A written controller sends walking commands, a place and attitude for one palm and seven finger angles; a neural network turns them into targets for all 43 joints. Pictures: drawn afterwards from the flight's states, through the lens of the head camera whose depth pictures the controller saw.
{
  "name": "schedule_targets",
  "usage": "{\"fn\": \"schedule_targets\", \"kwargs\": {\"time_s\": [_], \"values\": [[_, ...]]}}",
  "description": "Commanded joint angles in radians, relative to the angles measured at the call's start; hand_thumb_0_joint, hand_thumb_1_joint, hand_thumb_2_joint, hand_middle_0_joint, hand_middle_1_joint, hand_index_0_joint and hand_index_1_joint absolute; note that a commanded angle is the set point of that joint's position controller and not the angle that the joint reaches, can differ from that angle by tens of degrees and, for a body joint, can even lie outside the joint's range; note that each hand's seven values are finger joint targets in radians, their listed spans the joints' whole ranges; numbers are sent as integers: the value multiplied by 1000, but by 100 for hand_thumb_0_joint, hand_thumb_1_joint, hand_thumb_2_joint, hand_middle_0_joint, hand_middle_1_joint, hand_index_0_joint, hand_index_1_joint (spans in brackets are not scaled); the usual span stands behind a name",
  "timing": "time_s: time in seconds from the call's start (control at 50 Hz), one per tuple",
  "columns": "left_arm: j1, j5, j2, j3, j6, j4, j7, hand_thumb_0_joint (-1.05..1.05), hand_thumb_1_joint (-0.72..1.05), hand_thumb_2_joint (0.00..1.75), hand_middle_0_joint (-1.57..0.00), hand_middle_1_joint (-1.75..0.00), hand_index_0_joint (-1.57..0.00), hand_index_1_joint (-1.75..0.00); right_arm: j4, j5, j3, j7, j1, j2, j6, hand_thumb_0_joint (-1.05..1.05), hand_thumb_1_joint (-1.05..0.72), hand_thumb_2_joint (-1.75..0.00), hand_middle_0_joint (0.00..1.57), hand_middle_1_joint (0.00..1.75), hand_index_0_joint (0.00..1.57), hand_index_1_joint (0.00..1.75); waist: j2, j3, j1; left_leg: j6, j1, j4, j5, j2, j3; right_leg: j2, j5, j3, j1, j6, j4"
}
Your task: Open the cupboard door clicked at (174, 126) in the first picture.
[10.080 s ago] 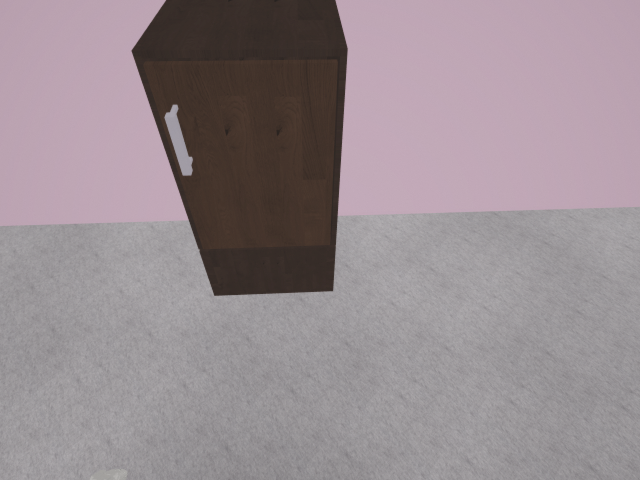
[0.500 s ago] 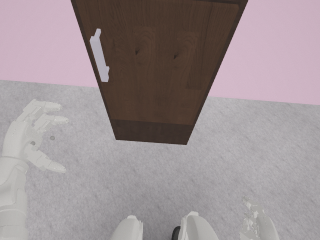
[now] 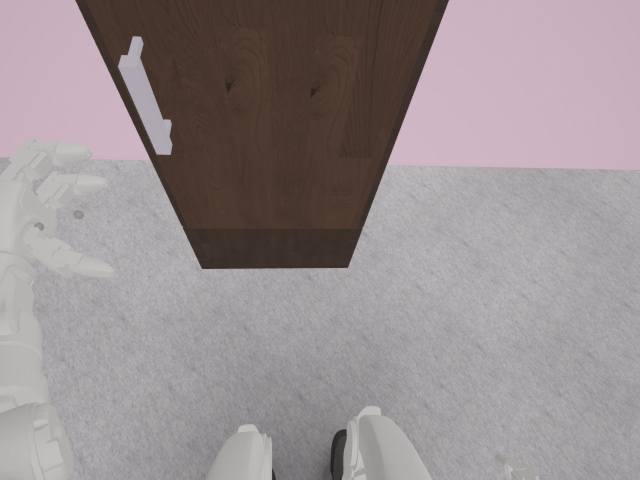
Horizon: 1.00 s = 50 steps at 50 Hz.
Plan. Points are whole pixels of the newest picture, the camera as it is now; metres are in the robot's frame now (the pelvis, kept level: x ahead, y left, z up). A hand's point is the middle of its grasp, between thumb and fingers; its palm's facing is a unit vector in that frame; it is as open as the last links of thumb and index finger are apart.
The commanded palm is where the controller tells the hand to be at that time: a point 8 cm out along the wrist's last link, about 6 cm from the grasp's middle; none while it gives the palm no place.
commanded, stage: move the hooked fingers beside the handle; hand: left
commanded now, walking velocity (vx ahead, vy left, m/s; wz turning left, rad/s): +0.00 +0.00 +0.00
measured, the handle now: (151, 100) +0.61 +0.24 +0.03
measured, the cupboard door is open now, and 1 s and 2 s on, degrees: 0 0 0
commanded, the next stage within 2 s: slide the fingers in behind the handle in 1.66 s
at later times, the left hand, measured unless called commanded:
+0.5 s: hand (91, 159) +0.49 +0.28 +0.04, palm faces +0.01 -1.00 -0.04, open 14.0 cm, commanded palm +0.48 +0.33 +0.04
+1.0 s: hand (103, 117) +0.57 +0.29 +0.04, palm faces +0.01 -1.00 -0.05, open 14.0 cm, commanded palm +0.55 +0.32 +0.03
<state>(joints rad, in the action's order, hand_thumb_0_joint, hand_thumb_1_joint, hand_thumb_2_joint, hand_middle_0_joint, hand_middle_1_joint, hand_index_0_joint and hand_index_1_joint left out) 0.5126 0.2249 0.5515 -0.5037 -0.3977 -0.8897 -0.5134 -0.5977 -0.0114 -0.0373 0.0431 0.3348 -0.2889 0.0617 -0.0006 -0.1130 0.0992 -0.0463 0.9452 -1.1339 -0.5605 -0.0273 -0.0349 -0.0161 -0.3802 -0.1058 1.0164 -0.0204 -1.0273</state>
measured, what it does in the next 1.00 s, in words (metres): stands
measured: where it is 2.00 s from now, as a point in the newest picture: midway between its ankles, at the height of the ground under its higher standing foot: outside the picture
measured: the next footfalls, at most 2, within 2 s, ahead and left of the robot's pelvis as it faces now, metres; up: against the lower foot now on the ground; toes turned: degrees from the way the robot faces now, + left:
none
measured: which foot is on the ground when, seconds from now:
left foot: down 0.00-1.00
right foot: down 0.00-1.00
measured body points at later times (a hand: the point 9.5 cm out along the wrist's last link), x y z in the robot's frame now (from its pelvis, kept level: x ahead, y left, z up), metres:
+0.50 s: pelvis -0.01 +0.00 -0.02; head +0.16 +0.04 +0.40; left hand +0.48 +0.34 +0.05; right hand +0.02 -0.27 -0.11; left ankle -0.01 +0.09 -0.65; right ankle +0.06 -0.12 -0.65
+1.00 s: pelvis +0.00 +0.01 -0.03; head +0.22 +0.05 +0.36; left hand +0.56 +0.34 +0.04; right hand -0.04 -0.25 -0.11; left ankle -0.02 +0.09 -0.65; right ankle +0.06 -0.12 -0.65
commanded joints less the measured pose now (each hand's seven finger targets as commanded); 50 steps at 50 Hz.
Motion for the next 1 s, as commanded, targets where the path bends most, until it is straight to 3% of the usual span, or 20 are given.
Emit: {"fn": "schedule_targets", "kwargs": {"time_s": [0.0,0.02,0.06,0.1,0.16,0.22,0.3,0.32,0.36,0.4,0.48,0.54,0.6,0.62,0.66,0.74,0.78,0.82,0.92,0.98], "values": [[366,11,317,-60,-72,135,8,0,-50,30,-30,-120,-30,-120,83,-1,70,10,107,-184,12,0,-90,-90,20,30,20,30,-139,-411,-8,39,-182,164,480,3,94,34,201,72,-290,-10,64],[394,1,311,-46,-73,120,10,0,-50,30,-30,-120,-30,-120,75,0,69,8,114,-185,5,0,-90,-90,20,30,20,30,-164,-425,0,43,-210,164,492,1,96,35,197,71,-270,-8,67],[422,-10,360,-78,-80,94,19,0,-50,30,-30,-120,-30,-120,68,5,70,7,126,-190,-8,0,-90,-90,20,30,20,30,-136,-441,0,45,-205,156,504,0,104,35,206,68,-277,-7,61],[467,-16,335,-50,-87,77,19,0,-50,30,-30,-120,-30,-120,71,7,67,5,127,-186,-18,0,-90,-90,20,30,20,30,-155,-443,16,43,-207,146,516,-2,105,37,208,67,-251,-7,54],[525,-33,399,-81,-86,-1,24,0,-50,30,-30,-120,-30,-120,61,9,60,5,136,-195,-37,0,-90,-90,20,30,20,30,-119,-425,28,31,-143,136,446,2,99,37,198,75,-265,-3,56],[575,-51,451,-99,-90,-22,21,0,-50,30,-30,-120,-30,-120,63,13,55,7,148,-197,-53,0,-90,-90,20,30,20,30,-161,-473,31,31,-150,122,472,3,100,39,219,80,-272,-4,44],[641,-58,463,-84,-91,-42,10,0,-50,30,-30,-120,-30,-120,64,16,49,5,155,-200,-70,0,-90,-90,20,30,20,30,-187,-483,55,29,-156,102,500,-2,109,41,232,77,-237,-4,32],[641,-65,482,-95,-88,-54,8,0,-50,30,-30,-120,-30,-120,57,17,49,4,164,-205,-76,0,-90,-90,20,30,20,30,-206,-501,49,35,-179,101,520,-5,115,41,227,75,-225,-3,31],[640,-66,483,-93,-73,-90,5,0,-50,30,-30,-120,-30,-120,58,16,46,2,169,-207,-86,0,-90,-90,20,30,20,30,-188,-486,59,32,-160,94,516,-6,115,42,228,73,-212,0,33],[695,-71,478,-70,-60,-120,3,0,-50,30,-30,-120,-30,-120,57,17,39,4,171,-208,-92,0,-90,-90,20,30,20,30,-187,-443,85,27,-130,89,480,-6,119,44,205,68,-175,-1,31],[752,-94,569,-113,-52,-121,13,0,-50,30,-30,-120,-30,-120,57,22,36,3,191,-217,-106,0,-90,-90,20,30,20,30,-205,-516,87,26,-120,67,491,-6,121,45,222,74,-196,1,20],[821,-112,603,-110,-49,-127,15,0,-50,30,-30,-120,-30,-120,51,27,28,0,205,-221,-115,0,-90,-90,20,30,20,30,-250,-528,103,31,-129,52,502,-10,130,47,214,69,-157,-1,9],[846,-125,606,-94,-30,-169,16,0,-50,30,-30,-120,-30,-120,57,26,20,-1,214,-224,-124,0,-90,-90,20,30,20,30,-233,-500,128,24,-108,46,492,-11,136,52,205,63,-130,-1,8],[872,-136,629,-95,-25,-168,15,0,-50,30,-30,-120,-30,-120,52,27,16,-1,220,-228,-128,0,-90,-90,20,30,20,30,-273,-515,128,29,-119,45,495,-14,138,52,195,62,-114,0,5],[904,-147,675,-114,-14,-178,19,0,-50,30,-30,-120,-30,-120,51,29,12,0,229,-231,-134,0,-90,-90,20,30,20,30,-261,-527,137,28,-107,33,508,-15,144,53,207,58,-119,1,-1],[941,-165,680,-106,-3,-172,23,0,-50,30,-30,-120,-30,-120,48,35,10,-7,255,-231,-150,0,-90,-90,20,30,20,30,-336,-569,147,48,-188,20,614,-26,166,55,215,42,-51,0,-12],[959,-169,663,-91,13,-204,26,0,-50,30,-30,-120,-30,-120,44,36,7,-11,263,-231,-158,0,-90,-90,20,30,20,30,-316,-540,165,44,-172,15,596,-28,168,58,205,39,-32,2,-5],[1008,-186,713,-101,20,-201,30,0,-50,30,-30,-120,-30,-120,46,38,-1,-8,271,-236,-165,0,-90,-90,20,30,20,30,-313,-550,177,40,-152,9,596,-30,172,59,214,37,-39,2,-15],[892,-199,740,-134,37,-192,28,0,-50,30,-30,-120,-30,-120,69,43,0,-21,292,-232,-187,0,-90,-90,20,30,20,30,-337,-592,142,47,-187,12,698,-35,173,63,262,32,-71,-1,-18],[908,-178,724,-136,41,-173,21,0,-50,30,-30,-120,-30,-120,69,42,2,-28,288,-229,-196,0,-90,-90,20,30,20,30,-310,-569,157,34,-157,13,647,-36,164,68,258,34,-81,2,-6]]}}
